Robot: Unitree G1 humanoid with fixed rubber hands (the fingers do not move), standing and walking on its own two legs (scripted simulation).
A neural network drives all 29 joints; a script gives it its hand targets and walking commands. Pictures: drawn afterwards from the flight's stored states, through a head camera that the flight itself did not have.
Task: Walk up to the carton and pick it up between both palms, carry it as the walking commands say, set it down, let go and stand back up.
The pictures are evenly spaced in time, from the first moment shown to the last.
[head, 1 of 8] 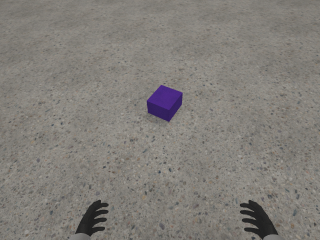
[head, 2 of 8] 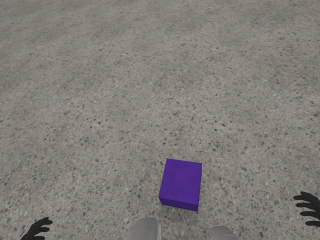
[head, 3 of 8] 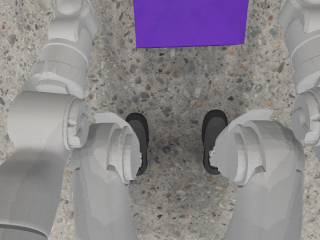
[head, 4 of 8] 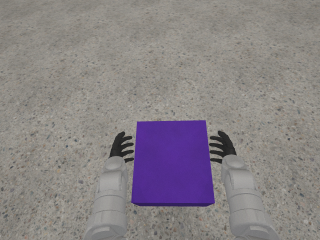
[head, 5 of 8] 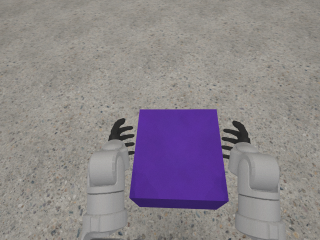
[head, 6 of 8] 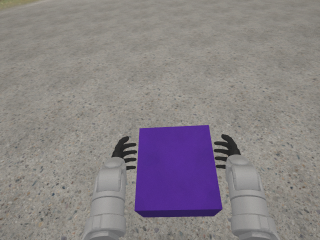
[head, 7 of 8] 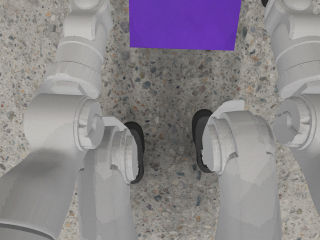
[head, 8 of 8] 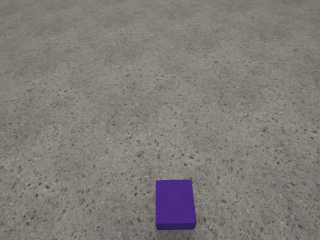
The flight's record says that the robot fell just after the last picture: no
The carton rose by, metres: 0.70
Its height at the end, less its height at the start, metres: +0.00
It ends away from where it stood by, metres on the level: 1.35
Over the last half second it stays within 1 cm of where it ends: yes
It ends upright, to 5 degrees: yes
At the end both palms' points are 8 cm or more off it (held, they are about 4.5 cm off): yes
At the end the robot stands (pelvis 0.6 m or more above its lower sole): yes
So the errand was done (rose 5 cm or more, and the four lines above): yes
